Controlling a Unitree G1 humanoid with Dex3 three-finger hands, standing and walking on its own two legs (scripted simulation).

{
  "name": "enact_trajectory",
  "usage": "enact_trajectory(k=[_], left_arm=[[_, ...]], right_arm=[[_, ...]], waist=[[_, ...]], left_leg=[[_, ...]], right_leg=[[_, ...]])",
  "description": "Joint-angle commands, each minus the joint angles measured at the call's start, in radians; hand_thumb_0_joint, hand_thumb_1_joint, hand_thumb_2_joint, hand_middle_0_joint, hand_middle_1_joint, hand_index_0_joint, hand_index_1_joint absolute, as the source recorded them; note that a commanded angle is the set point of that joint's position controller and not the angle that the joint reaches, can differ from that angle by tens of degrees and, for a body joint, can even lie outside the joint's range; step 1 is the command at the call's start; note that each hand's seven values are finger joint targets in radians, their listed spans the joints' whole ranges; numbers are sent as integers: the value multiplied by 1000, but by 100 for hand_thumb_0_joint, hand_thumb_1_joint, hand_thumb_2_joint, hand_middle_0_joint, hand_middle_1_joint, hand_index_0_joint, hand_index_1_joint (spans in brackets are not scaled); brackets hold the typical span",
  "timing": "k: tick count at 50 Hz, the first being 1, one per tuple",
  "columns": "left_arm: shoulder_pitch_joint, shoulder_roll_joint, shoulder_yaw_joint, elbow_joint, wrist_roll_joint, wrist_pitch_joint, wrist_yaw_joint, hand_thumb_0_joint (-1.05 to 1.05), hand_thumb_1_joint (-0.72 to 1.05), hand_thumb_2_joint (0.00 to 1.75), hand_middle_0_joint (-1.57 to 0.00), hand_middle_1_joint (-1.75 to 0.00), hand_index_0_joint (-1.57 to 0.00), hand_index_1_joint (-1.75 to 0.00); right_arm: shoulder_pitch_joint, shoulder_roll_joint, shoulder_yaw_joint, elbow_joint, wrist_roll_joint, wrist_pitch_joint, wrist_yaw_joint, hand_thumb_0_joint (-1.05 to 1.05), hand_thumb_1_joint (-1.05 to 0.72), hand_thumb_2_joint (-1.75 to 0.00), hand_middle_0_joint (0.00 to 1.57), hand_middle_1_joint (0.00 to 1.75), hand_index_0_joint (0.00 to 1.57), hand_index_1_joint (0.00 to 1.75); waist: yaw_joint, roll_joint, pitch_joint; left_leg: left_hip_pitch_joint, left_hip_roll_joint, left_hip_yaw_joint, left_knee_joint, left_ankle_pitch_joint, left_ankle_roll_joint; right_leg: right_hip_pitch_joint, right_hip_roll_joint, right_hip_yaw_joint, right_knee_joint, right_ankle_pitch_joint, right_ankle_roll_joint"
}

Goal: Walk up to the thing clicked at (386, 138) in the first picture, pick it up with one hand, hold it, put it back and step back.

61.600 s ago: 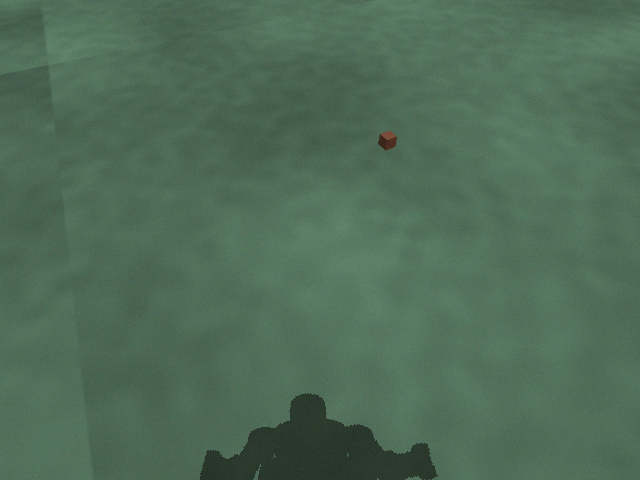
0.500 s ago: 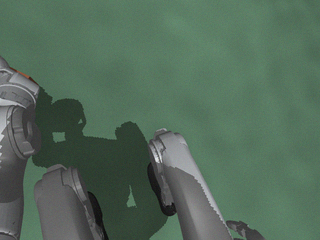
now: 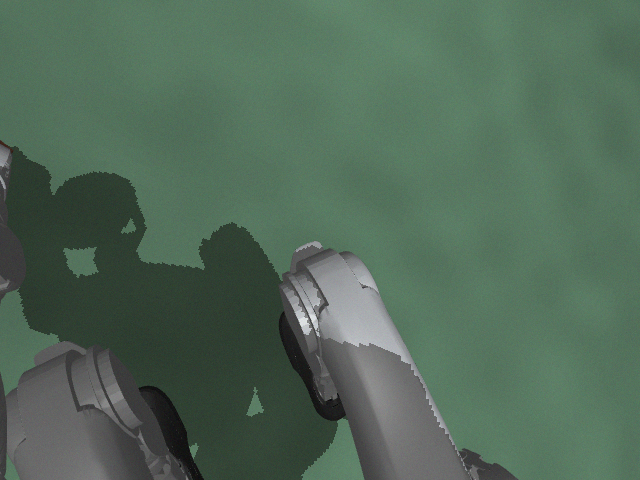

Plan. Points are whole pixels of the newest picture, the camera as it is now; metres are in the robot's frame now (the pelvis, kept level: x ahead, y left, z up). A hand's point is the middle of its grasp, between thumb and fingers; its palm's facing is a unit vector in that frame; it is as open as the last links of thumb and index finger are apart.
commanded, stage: lower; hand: left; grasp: from above
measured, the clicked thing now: out of the picture +0.56 +0.23 -0.19
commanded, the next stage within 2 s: rest in 0.36 s
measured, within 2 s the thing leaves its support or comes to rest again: rests again in 1.58 s
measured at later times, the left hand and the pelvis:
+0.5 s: hand out of the picture +0.55 +0.22 -0.20, palm faces -0.28 -0.33 -0.90, open 9.8 cm; pelvis +0.00 +0.00 +0.00, yaw -2 degrees
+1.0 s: hand out of the picture +0.55 +0.22 -0.23, palm faces -0.28 -0.34 -0.90, open 9.8 cm; pelvis +0.00 +0.01 +0.00, yaw -4 degrees
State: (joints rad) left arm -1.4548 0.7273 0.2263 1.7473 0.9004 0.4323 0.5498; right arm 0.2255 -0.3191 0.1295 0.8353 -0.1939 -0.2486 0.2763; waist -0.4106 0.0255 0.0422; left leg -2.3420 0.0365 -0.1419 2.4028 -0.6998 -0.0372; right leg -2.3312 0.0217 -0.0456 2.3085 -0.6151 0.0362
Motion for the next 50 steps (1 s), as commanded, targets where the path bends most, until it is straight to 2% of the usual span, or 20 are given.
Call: enact_trajectory(k=[1,2,6,7,8,10,11,15,17,20,21,24,30,32,36,37,38,39,43,50], left_arm=[[-425,160,-45,-166,34,-1,47,0,76,84,-116,-78,-117,-77],[-429,167,-43,-156,31,2,51,0,77,84,-116,-78,-117,-77],[-409,147,-56,-116,30,10,56,0,74,87,-117,-77,-117,-77],[-421,162,-49,-111,25,5,63,0,71,89,-115,-77,-115,-78],[-401,147,-60,-101,24,6,62,0,72,88,-116,-78,-115,-78],[-415,171,-54,-104,27,0,69,0,72,90,-115,-79,-115,-80],[-407,155,-69,-102,18,-1,67,0,72,88,-115,-80,-115,-80],[-428,203,-53,-101,31,-7,100,0,75,89,-117,-81,-117,-81],[-419,192,-57,-97,30,-8,113,0,78,91,-118,-83,-118,-83],[-429,205,-49,-98,22,-12,137,0,79,94,-119,-84,-119,-83],[-422,197,-54,-93,8,-13,138,0,77,94,-118,-83,-118,-83],[-433,236,-43,-104,6,-16,145,0,73,96,-118,-79,-116,-80],[-392,253,-51,-55,-11,-17,168,0,71,95,-116,-77,-115,-79],[-381,253,-50,-58,-18,-18,165,0,70,96,-114,-79,-113,-81],[-374,293,-50,-59,-28,-29,159,0,70,95,-115,-77,-114,-79],[-362,279,-66,-50,-28,-30,155,0,72,93,-116,-77,-114,-78],[-364,301,-60,-49,-20,-33,159,0,69,93,-113,-77,-112,-78],[-366,294,-73,-52,-21,-35,157,0,69,93,-114,-77,-112,-79],[-376,315,-74,-73,-18,-47,157,0,68,90,-112,-75,-111,-76],[-368,320,-96,-67,-30,-56,161,0,64,89,-109,-75,-108,-76]], right_arm=[[299,-276,-63,30,0,2,11,0,-91,-90,20,30,20,30],[296,-284,-62,31,1,4,12,0,-91,-90,20,30,20,30],[300,-288,-51,29,-9,7,20,0,-92,-90,20,30,20,30],[300,-295,-50,32,-5,7,19,0,-92,-90,20,30,20,30],[297,-288,-42,31,-11,5,22,0,-92,-90,20,30,20,30],[297,-301,-40,30,-11,4,22,0,-92,-90,20,30,20,30],[283,-293,-30,23,-15,4,26,0,-92,-90,20,30,20,30],[283,-311,-19,16,-17,2,29,0,-92,-90,20,30,20,30],[279,-305,-7,9,-26,3,36,0,-92,-90,20,30,20,30],[277,-311,-3,7,-28,2,42,0,-92,-90,20,30,20,30],[268,-312,2,6,-32,2,47,0,-92,-90,20,30,20,30],[276,-326,10,2,-29,6,53,0,-92,-90,20,30,20,30],[249,-340,32,-12,-38,12,65,0,-92,-90,20,30,20,30],[261,-345,37,-19,-39,10,72,0,-92,-90,20,30,20,30],[256,-360,54,-28,-35,16,70,0,-92,-90,20,30,20,30],[247,-354,63,-36,-37,14,69,0,-92,-90,20,30,20,30],[248,-362,63,-33,-37,13,68,0,-91,-90,20,30,20,30],[240,-361,66,-33,-39,13,66,0,-92,-90,20,30,20,30],[246,-371,76,-44,-36,13,58,0,-91,-90,20,30,20,30],[226,-378,89,-51,-47,5,52,0,-91,-90,20,30,20,30]], waist=[[-59,365,-776],[-57,379,-777],[-85,352,-712],[-79,352,-705],[-91,345,-692],[-93,345,-696],[-92,360,-680],[-99,398,-698],[-111,398,-685],[-121,419,-699],[-121,416,-686],[-128,425,-709],[-146,416,-640],[-159,410,-634],[-163,396,-637],[-171,399,-627],[-167,394,-631],[-173,409,-611],[-179,417,-611],[-200,441,-567]], left_leg=[[462,-9,95,-210,227,41],[456,-7,92,-214,229,39],[434,-8,85,-199,223,42],[416,-6,82,-201,219,43],[414,-9,83,-194,221,43],[421,-9,76,-194,223,42],[418,-7,79,-193,219,43],[446,-3,69,-193,231,37],[461,-1,68,-185,234,36],[463,1,70,-179,244,37],[452,1,69,-172,243,39],[462,5,63,-176,268,37],[444,7,47,-178,232,39],[458,5,42,-178,249,37],[435,12,35,-174,269,40],[420,10,37,-165,253,44],[423,10,33,-165,255,44],[420,9,31,-174,232,43],[431,14,28,-172,234,41],[449,15,15,-184,207,34]], right_leg=[[512,31,-120,-215,222,-50],[515,34,-122,-210,223,-52],[489,33,-130,-208,226,-49],[482,35,-129,-213,222,-48],[489,33,-130,-209,226,-48],[487,32,-134,-205,229,-47],[499,36,-132,-205,224,-49],[499,34,-140,-198,239,-50],[505,37,-145,-199,247,-49],[524,35,-142,-203,267,-47],[525,34,-145,-201,273,-45],[558,37,-145,-202,296,-44],[543,41,-159,-207,270,-43],[544,39,-165,-204,281,-44],[577,45,-164,-203,306,-40],[589,45,-160,-204,301,-37],[575,44,-164,-208,299,-37],[574,46,-166,-207,277,-40],[575,48,-171,-215,280,-40],[572,51,-187,-216,259,-44]])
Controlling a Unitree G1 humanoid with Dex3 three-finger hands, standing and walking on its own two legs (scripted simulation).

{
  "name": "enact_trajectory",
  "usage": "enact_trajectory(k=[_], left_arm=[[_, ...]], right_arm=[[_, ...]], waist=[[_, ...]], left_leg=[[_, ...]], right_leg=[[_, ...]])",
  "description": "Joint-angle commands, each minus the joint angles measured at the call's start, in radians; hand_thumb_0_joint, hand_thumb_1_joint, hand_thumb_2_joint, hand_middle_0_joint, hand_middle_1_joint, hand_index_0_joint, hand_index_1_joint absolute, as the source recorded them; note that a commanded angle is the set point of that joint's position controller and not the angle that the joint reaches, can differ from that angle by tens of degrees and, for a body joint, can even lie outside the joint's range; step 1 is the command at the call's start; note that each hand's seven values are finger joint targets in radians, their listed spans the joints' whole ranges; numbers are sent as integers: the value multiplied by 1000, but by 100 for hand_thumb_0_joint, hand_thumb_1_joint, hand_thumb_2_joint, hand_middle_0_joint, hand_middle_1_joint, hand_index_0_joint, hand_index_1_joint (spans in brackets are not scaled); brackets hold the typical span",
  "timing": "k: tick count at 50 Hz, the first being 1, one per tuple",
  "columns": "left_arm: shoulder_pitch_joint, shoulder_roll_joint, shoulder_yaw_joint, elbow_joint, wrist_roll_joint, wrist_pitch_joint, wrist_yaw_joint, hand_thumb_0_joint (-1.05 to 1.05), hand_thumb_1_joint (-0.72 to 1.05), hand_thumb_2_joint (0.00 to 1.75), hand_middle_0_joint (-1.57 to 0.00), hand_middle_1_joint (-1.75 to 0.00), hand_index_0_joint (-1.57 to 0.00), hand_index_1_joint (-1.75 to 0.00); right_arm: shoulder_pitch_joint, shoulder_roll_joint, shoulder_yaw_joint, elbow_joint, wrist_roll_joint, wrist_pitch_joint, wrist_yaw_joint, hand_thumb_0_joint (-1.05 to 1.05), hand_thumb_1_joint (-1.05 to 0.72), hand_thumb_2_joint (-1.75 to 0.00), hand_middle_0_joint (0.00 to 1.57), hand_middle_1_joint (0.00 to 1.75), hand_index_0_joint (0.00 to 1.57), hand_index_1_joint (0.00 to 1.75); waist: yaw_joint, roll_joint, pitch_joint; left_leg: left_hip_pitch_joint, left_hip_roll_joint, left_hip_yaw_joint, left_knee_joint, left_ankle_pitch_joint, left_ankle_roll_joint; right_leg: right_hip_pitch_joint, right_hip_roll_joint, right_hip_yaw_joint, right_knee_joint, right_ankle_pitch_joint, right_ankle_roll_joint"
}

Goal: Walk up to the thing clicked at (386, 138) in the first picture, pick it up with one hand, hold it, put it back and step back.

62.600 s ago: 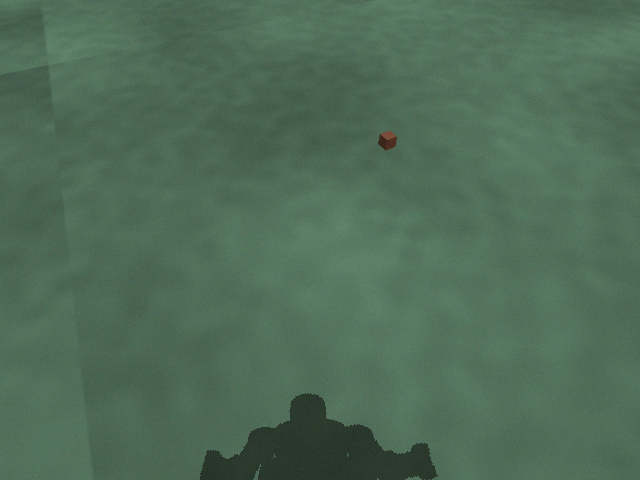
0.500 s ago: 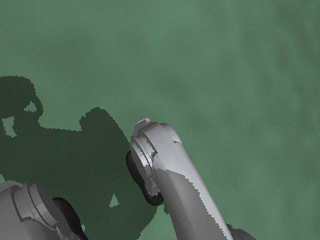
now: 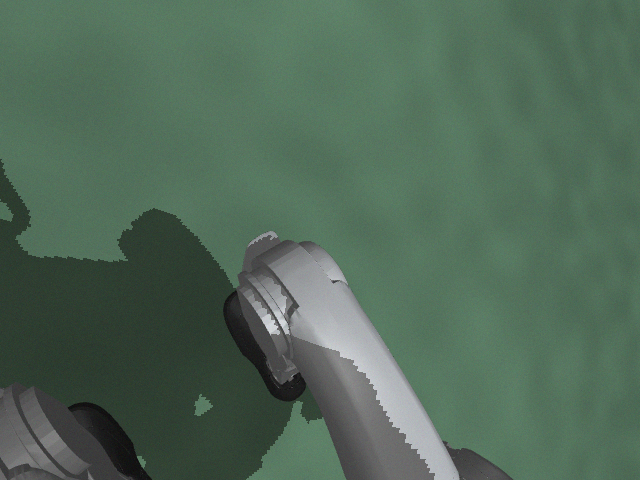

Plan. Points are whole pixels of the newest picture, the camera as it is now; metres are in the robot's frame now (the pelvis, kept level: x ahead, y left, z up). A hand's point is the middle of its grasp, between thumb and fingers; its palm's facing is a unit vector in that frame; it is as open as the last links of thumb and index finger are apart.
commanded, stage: rest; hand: left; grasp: from above
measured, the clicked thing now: out of the picture +0.54 +0.26 -0.27
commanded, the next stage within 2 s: open in 1.02 s
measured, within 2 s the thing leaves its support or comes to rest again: rests again in 0.58 s
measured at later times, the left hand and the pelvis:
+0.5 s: hand out of the picture +0.54 +0.25 -0.24, palm faces -0.25 -0.36 -0.90, open 9.8 cm; pelvis +0.00 +0.00 +0.01, yaw -1 degrees
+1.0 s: hand out of the picture +0.54 +0.24 -0.25, palm faces -0.26 -0.36 -0.90, open 9.8 cm; pelvis +0.00 +0.00 +0.01, yaw -2 degrees
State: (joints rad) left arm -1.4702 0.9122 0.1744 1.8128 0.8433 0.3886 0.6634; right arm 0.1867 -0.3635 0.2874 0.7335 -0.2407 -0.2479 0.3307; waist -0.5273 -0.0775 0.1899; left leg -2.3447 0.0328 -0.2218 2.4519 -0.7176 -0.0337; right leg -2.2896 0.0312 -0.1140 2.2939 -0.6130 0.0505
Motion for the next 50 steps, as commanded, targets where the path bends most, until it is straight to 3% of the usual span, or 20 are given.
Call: enact_trajectory(k=[1,11,18,22,36,50], left_arm=[[-360,130,-43,-144,25,-14,47,0,63,88,-108,-75,-107,-75],[-361,149,-51,-129,34,-20,70,0,60,92,-105,-76,-104,-78],[-338,139,-56,-116,23,-18,67,0,58,86,-102,-76,-102,-76],[-351,171,-58,-123,21,-25,74,0,55,84,-99,-76,-98,-76],[-335,222,-70,-144,18,-38,60,0,48,80,-94,-70,-93,-71],[-303,221,-79,-138,11,-42,49,0,39,81,-87,-70,-86,-71]], right_arm=[[268,-336,-69,52,0,3,0,0,-91,-90,20,30,20,30],[262,-346,-47,42,2,-1,1,0,-91,-90,20,30,20,30],[261,-351,-34,19,-6,-1,8,0,-91,-90,20,30,20,30],[272,-368,-23,13,-8,1,5,0,-91,-90,20,30,20,30],[254,-372,2,-12,-10,-2,-13,0,-90,-90,20,30,20,30],[257,-380,18,-27,-11,-4,-24,0,-90,-90,20,30,20,30]], waist=[[-84,555,-708],[-100,570,-688],[-117,581,-647],[-126,571,-667],[-131,561,-658],[-135,561,-632]], left_leg=[[450,18,95,-232,225,31],[474,26,79,-239,264,25],[502,24,68,-240,291,21],[484,29,69,-240,292,25],[456,34,66,-241,252,30],[483,43,53,-243,287,25]], right_leg=[[522,38,-119,-203,256,-60],[527,41,-135,-203,293,-62],[512,37,-147,-198,310,-64],[558,45,-141,-208,321,-57],[593,52,-142,-225,294,-53],[588,52,-151,-224,321,-55]])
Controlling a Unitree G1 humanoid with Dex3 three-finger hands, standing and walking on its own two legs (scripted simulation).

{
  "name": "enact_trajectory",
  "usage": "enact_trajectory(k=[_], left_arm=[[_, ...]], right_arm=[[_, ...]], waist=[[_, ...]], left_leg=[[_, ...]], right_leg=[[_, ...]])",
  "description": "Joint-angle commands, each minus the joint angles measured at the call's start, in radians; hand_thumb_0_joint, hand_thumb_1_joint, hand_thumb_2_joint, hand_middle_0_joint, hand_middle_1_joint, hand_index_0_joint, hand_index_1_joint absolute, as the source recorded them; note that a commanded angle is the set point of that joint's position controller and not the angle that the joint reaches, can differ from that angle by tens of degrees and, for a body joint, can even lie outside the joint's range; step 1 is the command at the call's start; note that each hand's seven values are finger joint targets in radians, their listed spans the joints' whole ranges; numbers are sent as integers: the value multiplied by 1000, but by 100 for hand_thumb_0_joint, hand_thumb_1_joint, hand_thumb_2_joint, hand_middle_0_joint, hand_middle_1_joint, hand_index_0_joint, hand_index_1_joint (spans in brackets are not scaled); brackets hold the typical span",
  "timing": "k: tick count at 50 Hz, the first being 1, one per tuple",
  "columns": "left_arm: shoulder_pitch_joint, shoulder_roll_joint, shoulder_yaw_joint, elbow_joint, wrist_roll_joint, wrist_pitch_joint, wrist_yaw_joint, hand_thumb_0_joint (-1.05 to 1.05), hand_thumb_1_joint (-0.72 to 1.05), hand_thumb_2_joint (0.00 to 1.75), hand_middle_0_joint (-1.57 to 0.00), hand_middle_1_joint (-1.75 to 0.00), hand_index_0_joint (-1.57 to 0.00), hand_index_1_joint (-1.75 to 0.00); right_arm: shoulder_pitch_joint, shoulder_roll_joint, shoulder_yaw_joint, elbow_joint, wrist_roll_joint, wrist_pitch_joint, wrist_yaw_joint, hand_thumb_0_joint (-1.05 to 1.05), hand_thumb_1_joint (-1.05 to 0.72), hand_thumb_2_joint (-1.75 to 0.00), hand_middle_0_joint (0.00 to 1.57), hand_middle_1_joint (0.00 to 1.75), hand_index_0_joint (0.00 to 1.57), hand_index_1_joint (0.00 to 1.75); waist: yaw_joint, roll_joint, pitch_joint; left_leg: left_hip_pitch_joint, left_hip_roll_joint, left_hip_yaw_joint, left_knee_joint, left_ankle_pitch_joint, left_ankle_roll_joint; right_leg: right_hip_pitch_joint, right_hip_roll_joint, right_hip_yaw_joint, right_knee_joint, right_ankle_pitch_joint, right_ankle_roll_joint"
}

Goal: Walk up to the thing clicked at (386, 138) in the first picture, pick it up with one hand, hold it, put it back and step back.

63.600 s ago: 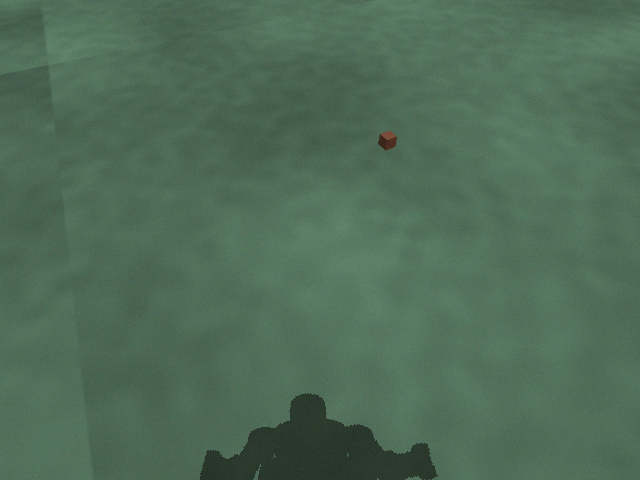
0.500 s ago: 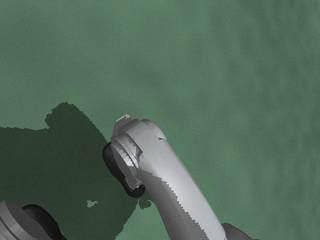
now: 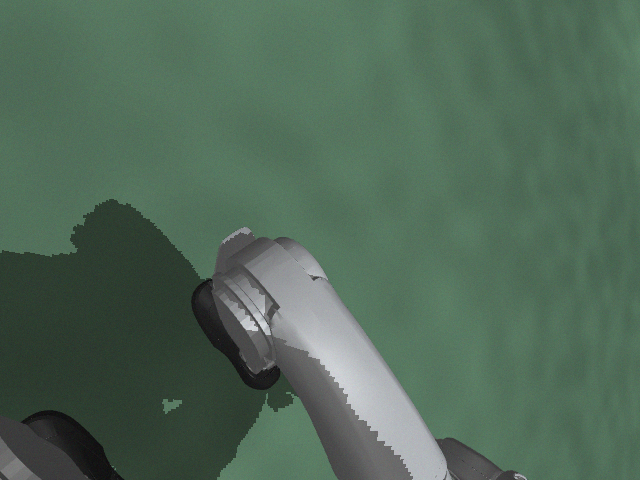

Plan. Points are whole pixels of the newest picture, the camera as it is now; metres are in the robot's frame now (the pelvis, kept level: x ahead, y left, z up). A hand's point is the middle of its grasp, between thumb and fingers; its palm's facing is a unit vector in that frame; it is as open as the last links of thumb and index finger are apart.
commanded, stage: rest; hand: left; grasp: from above
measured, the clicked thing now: out of the picture +0.54 +0.27 -0.30
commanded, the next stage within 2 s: open in 0.02 s
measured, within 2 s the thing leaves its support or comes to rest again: neither
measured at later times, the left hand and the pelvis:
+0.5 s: hand out of the picture +0.53 +0.27 -0.26, palm faces -0.24 -0.36 -0.90, open 12.5 cm; pelvis +0.00 +0.00 +0.00, yaw +0 degrees
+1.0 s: hand out of the picture +0.54 +0.26 -0.25, palm faces -0.23 -0.36 -0.91, open 14.0 cm; pelvis +0.00 +0.00 +0.00, yaw +0 degrees
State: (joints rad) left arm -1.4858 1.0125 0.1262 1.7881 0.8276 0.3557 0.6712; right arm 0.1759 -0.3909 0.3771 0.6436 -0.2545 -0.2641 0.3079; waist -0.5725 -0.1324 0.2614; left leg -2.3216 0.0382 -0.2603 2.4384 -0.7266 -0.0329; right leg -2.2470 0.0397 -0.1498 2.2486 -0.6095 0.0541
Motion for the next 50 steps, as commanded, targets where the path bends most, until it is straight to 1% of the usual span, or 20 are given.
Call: enact_trajectory(k=[1,6,9,10,12,14,17,23,27,32,34,37,38,39,40,41,44,47,49,50], left_arm=[[-287,118,-37,-123,30,-9,36,0,38,81,-86,-71,-85,-72],[-280,119,-36,-115,38,-15,36,0,39,82,-85,-71,-84,-72],[-283,125,-41,-116,46,-20,34,0,15,79,-61,-74,-60,-74],[-282,116,-41,-119,40,-20,32,0,7,78,-53,-73,-52,-74],[-283,119,-42,-114,46,-20,39,0,-9,76,-42,-74,-41,-75],[-283,121,-37,-115,50,-21,46,0,-25,79,-37,-75,-35,-76],[-291,118,-38,-108,44,-23,47,0,-33,87,-32,-80,-29,-82],[-288,104,-45,-106,31,-21,34,0,-47,100,-22,-86,-18,-90],[-279,108,-54,-117,38,-22,26,0,-53,105,-17,-91,-13,-95],[-286,110,-56,-120,36,-20,26,0,-58,112,-12,-96,-8,-100],[-281,109,-54,-111,40,-21,32,0,-61,110,-11,-93,-6,-98],[-276,117,-48,-115,41,-20,35,0,-61,111,-10,-93,-5,-98],[-280,120,-48,-123,35,-20,29,0,-60,108,-10,-93,-6,-98],[-278,119,-50,-134,36,-20,29,0,-61,109,-10,-94,-5,-98],[-282,115,-49,-126,36,-20,32,0,-60,109,-10,-94,-6,-98],[-285,125,-46,-115,40,-18,34,0,-52,101,-8,-100,-9,-99],[-295,135,-52,-157,43,-19,23,0,-47,97,-9,-97,-10,-96],[-330,125,-65,-255,61,-17,1,0,-48,97,-9,-96,-10,-96],[-349,111,-75,-346,79,-13,-26,0,-50,97,-8,-97,-8,-97],[-351,77,-97,-372,75,-9,-46,0,-51,97,-8,-96,-9,-96]], right_arm=[[262,-350,-76,58,-1,9,-3,0,-90,-90,20,30,20,30],[261,-351,-71,57,1,8,-5,0,-90,-90,20,30,20,30],[265,-350,-69,58,0,8,-10,0,-89,-90,20,30,20,30],[264,-352,-74,53,1,9,-9,0,-89,-90,20,30,20,30],[267,-347,-66,55,1,9,-7,0,-89,-90,20,30,20,30],[263,-351,-66,53,2,9,-7,0,-89,-90,20,30,20,30],[266,-350,-70,56,-2,8,-6,0,-89,-90,20,30,20,30],[255,-344,-69,62,-2,0,-9,0,-88,-90,20,30,20,30],[264,-350,-64,52,-4,1,-8,0,-88,-90,20,30,20,30],[257,-351,-62,54,-3,0,-9,0,-88,-89,20,30,20,30],[274,-350,-57,64,-1,4,-6,0,-87,-89,20,30,20,30],[269,-353,-52,58,1,7,-4,0,-87,-89,20,30,20,30],[260,-353,-63,44,-5,2,-5,0,-87,-89,20,30,20,30],[271,-355,-60,45,-5,5,-5,0,-87,-89,20,30,20,30],[272,-351,-59,51,-3,6,-3,0,-87,-89,20,30,20,30],[269,-352,-59,52,-4,3,-3,0,-90,-90,20,30,20,30],[266,-352,-64,50,-1,3,-6,0,-90,-90,20,30,20,30],[270,-340,-72,51,13,7,-7,0,-90,-90,20,30,20,30],[281,-326,-74,68,29,16,-3,0,-90,-90,20,30,20,30],[264,-317,-86,51,35,19,-4,0,-91,-90,20,30,20,30]], waist=[[-92,620,-686],[-89,610,-677],[-95,616,-682],[-93,606,-675],[-92,605,-692],[-90,628,-687],[-101,621,-674],[-98,606,-661],[-103,606,-671],[-98,612,-670],[-103,608,-671],[-97,623,-674],[-104,618,-664],[-105,616,-673],[-100,628,-671],[-100,613,-674],[-90,632,-698],[-78,712,-744],[-63,777,-794],[-61,773,-821]], left_leg=[[456,32,93,-231,279,25],[438,33,91,-233,266,26],[445,34,90,-238,264,24],[444,34,88,-237,266,25],[441,36,88,-235,282,25],[457,38,85,-239,281,21],[452,36,84,-242,268,22],[431,32,88,-239,250,26],[449,33,83,-239,264,25],[439,33,85,-240,259,26],[439,37,82,-239,281,24],[455,41,80,-239,293,21],[445,29,83,-244,267,24],[460,36,85,-239,278,24],[451,39,87,-242,284,22],[436,34,86,-242,270,25],[451,39,92,-242,270,24],[533,44,87,-254,310,13],[578,50,80,-253,359,6],[592,47,84,-247,353,9]], right_leg=[[544,44,-115,-178,303,-59],[531,43,-119,-181,289,-60],[542,46,-121,-182,288,-60],[536,45,-121,-177,291,-60],[550,46,-121,-178,308,-60],[528,43,-124,-177,301,-62],[527,47,-127,-177,293,-62],[513,43,-123,-193,277,-59],[529,44,-125,-186,289,-58],[525,45,-123,-190,284,-59],[533,42,-124,-187,306,-58],[523,43,-126,-184,311,-59],[531,45,-124,-185,292,-58],[541,43,-121,-187,305,-57],[545,44,-119,-185,310,-59],[543,47,-123,-187,301,-58],[562,48,-116,-191,303,-57],[544,41,-117,-181,330,-64],[520,37,-113,-165,370,-69],[528,41,-108,-166,374,-68]])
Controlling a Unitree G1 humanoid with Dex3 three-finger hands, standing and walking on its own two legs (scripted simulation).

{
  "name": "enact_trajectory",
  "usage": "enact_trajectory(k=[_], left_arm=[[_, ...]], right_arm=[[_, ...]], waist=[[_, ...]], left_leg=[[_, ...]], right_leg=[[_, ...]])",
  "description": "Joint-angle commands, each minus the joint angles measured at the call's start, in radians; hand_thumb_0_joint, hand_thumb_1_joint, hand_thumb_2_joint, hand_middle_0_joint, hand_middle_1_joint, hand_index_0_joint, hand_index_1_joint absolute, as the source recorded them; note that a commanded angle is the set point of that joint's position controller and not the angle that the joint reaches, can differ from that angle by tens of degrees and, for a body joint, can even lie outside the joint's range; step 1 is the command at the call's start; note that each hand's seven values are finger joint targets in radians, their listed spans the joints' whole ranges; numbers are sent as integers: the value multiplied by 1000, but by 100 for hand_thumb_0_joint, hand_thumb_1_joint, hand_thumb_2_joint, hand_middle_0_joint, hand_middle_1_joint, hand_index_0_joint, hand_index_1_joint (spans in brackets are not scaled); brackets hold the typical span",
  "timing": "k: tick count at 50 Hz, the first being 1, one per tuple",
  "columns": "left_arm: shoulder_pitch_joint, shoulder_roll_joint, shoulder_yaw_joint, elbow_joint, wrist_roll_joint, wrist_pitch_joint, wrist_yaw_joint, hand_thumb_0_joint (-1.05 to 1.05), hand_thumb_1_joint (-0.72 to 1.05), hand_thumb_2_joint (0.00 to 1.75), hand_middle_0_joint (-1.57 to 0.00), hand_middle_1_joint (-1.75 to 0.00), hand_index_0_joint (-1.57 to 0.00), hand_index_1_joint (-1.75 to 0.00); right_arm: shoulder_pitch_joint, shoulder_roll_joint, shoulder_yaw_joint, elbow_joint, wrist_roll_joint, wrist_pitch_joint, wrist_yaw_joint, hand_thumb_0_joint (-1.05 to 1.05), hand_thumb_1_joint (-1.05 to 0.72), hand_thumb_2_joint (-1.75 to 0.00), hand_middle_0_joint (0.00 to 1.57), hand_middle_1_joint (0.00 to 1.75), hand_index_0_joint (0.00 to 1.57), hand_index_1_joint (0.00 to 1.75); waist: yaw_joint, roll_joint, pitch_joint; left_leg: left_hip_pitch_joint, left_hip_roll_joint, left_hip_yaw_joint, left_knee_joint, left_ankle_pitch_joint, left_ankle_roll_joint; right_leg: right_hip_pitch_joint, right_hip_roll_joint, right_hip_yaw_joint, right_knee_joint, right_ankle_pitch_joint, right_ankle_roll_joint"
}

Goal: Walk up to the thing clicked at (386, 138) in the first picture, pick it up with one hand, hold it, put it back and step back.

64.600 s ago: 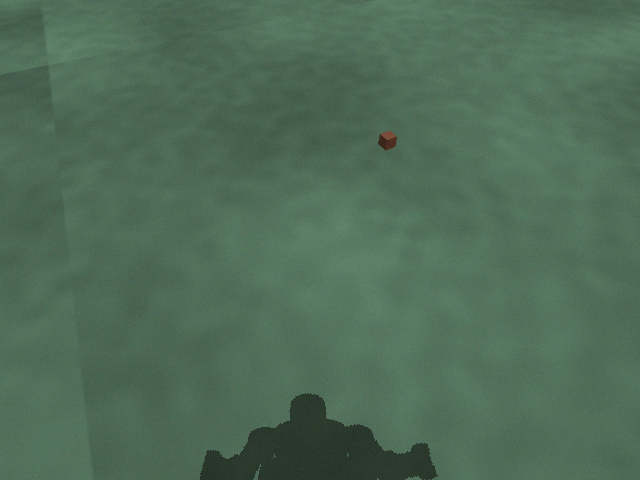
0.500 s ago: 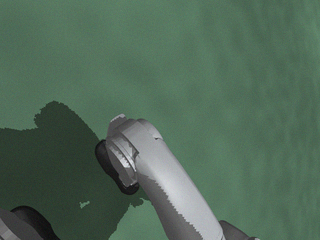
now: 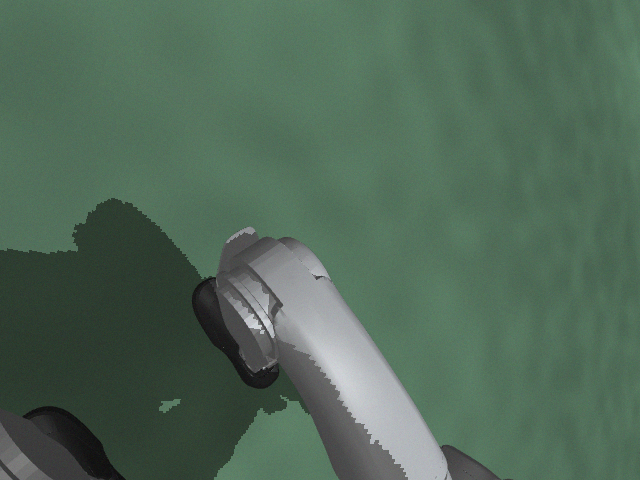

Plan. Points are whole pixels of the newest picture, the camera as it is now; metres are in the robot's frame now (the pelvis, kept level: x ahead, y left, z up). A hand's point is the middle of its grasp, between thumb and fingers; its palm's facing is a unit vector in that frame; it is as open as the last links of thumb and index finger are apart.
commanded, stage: withdraw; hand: left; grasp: from above
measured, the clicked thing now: out of the picture +0.54 +0.27 -0.31
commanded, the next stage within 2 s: home in 0.82 s
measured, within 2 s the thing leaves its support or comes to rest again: neither
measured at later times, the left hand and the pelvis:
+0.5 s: hand out of the picture +0.51 +0.26 -0.10, palm faces -0.56 -0.14 -0.81, open 13.7 cm; pelvis -0.02 +0.00 +0.01, yaw +5 degrees
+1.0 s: hand out of the picture +0.53 +0.30 -0.19, palm faces -0.37 -0.10 -0.92, open 13.2 cm; pelvis -0.01 +0.00 -0.01, yaw +5 degrees
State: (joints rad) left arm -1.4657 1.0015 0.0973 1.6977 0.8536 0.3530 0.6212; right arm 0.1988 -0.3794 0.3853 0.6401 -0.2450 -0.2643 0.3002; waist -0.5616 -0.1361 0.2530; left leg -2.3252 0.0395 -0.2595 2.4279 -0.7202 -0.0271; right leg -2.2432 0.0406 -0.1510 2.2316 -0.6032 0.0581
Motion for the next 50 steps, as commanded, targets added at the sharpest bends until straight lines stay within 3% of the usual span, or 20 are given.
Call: enact_trajectory(k=[1,3,5,8,11,14,17,19,22,25,28,31,35,37,42,45,47,48,49,50], left_arm=[[-379,84,-82,-327,57,-3,-20,0,-52,97,-8,-97,-8,-96],[-403,57,-103,-409,77,7,-77,0,-53,98,-8,-97,-7,-97],[-361,60,-119,-479,110,16,-139,0,-55,100,-8,-98,-7,-98],[-161,-51,-188,-441,157,32,-251,0,-55,101,-7,-98,-6,-99],[-99,-98,-193,-408,203,28,-360,0,-52,102,-7,-100,-7,-100],[-58,-124,-192,-415,210,-11,-484,0,-49,101,-8,-100,-8,-100],[-107,-162,-223,-492,201,-91,-615,0,-47,100,-8,-100,-9,-99],[-111,-146,-229,-504,213,-155,-686,0,-43,101,-9,-102,-10,-101],[-163,-92,-221,-590,244,-280,-735,0,-40,100,-10,-102,-11,-100],[-168,11,-169,-642,265,-400,-719,0,-43,97,-8,-100,-9,-98],[-191,45,-145,-665,319,-466,-648,0,-44,98,-8,-98,-9,-97],[-174,8,-157,-584,361,-479,-539,0,-45,97,-8,-96,-9,-95],[-186,-117,-214,-431,356,-438,-404,0,-43,95,-9,-94,-10,-93],[-209,-134,-223,-383,352,-419,-359,0,-41,94,-11,-93,-12,-91],[-287,-104,-219,-430,338,-394,-316,0,-34,91,-18,-90,-19,-88],[-364,-46,-197,-565,339,-389,-307,0,-30,93,-24,-81,-22,-80],[-355,56,-139,-598,344,-370,-294,0,-29,93,-25,-79,-23,-77],[-326,58,-120,-571,348,-358,-290,0,-31,85,-22,-84,-23,-83],[-358,48,-132,-599,348,-352,-291,0,-24,93,-25,-76,-23,-75],[-278,77,-89,-508,352,-334,-292,0,-22,92,-25,-68,-22,-70]], right_arm=[[248,-327,-103,64,34,25,0,0,-91,-90,20,30,20,30],[255,-305,-120,67,54,42,2,0,-91,-91,20,30,20,30],[268,-286,-145,79,78,63,1,0,-92,-91,20,30,20,30],[274,-261,-183,67,110,104,0,0,-93,-92,20,30,20,30],[312,-270,-219,63,121,157,-9,0,-91,-91,20,30,20,30],[330,-277,-242,23,125,208,-34,0,-90,-90,20,30,20,30],[293,-283,-274,-49,139,244,-78,0,-89,-90,20,30,20,30],[289,-279,-274,-69,136,260,-115,0,-88,-90,20,30,20,30],[278,-272,-269,-91,130,271,-181,0,-88,-89,20,30,20,30],[245,-260,-259,-107,126,275,-230,0,-88,-89,20,30,20,30],[229,-253,-244,-112,126,279,-258,0,-88,-89,20,30,20,30],[208,-237,-240,-107,125,286,-269,0,-88,-89,20,30,20,30],[202,-225,-252,-70,118,274,-250,0,-88,-89,20,30,20,30],[199,-226,-256,-53,114,262,-244,0,-88,-89,20,30,20,30],[210,-226,-258,-4,101,229,-241,0,-89,-89,20,30,20,30],[210,-231,-255,-9,99,226,-242,0,-88,-89,20,30,20,30],[223,-230,-259,-15,98,232,-241,0,-88,-89,20,30,20,30],[236,-236,-264,-15,98,237,-238,0,-89,-89,20,30,20,30],[249,-226,-257,-15,92,241,-234,0,-88,-89,20,30,20,30],[254,-234,-261,-4,93,246,-231,0,-88,-89,20,30,20,30]], waist=[[-66,791,-848],[-39,797,-918],[16,833,-1013],[83,785,-1006],[90,646,-902],[80,476,-809],[89,384,-742],[79,305,-712],[84,285,-711],[141,332,-781],[153,413,-848],[157,486,-846],[113,527,-778],[96,532,-762],[89,599,-829],[101,678,-1003],[134,738,-1104],[131,740,-1102],[125,710,-1109],[127,688,-1085]], left_leg=[[605,46,90,-233,364,3],[593,35,103,-230,379,4],[602,30,119,-241,384,4],[547,10,150,-262,374,9],[406,-6,170,-249,330,26],[316,-16,176,-259,286,41],[293,-26,179,-284,199,45],[282,-31,177,-285,124,51],[289,-40,181,-270,74,48],[334,-46,189,-261,64,39],[422,-47,171,-277,82,31],[481,-42,155,-315,76,24],[483,-33,134,-344,36,28],[467,-33,130,-330,25,33],[526,-32,145,-302,93,26],[644,-26,154,-265,262,11],[712,-22,170,-265,353,6],[704,-20,172,-259,383,3],[692,-21,179,-243,394,10],[664,-22,185,-232,410,12]], right_leg=[[540,42,-100,-150,390,-70],[559,40,-93,-137,412,-74],[582,43,-78,-145,419,-80],[593,56,-70,-144,410,-91],[573,54,-57,-166,379,-98],[593,41,-42,-223,324,-105],[527,35,-36,-278,155,-119],[500,35,-31,-308,43,-117],[475,30,-12,-330,-53,-118],[455,23,5,-320,-100,-119],[388,16,-15,-279,-56,-115],[314,14,-41,-224,-4,-109],[200,7,-71,-161,64,-96],[176,5,-75,-142,80,-95],[192,-6,-61,-121,118,-100],[257,-16,-56,-102,223,-105],[328,-15,-44,-97,285,-105],[334,-20,-45,-98,308,-105],[362,-14,-43,-106,318,-105],[367,-16,-39,-112,329,-105]])
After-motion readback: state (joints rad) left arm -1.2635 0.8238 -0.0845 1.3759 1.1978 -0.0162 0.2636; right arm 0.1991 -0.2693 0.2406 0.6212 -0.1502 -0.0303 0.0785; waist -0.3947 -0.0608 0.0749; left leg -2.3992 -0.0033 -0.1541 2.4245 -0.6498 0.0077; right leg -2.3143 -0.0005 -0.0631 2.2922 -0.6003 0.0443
